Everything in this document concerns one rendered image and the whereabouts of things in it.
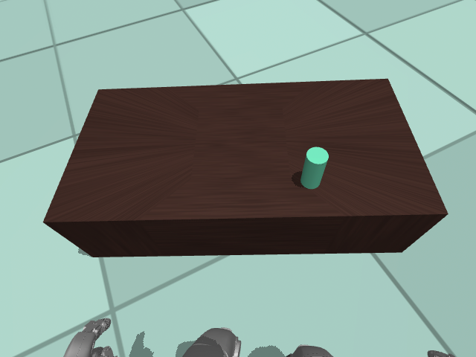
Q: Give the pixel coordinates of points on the left robot hand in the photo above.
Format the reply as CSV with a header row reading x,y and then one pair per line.
x,y
82,344

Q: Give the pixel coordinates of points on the can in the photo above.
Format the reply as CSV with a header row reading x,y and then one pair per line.
x,y
314,166

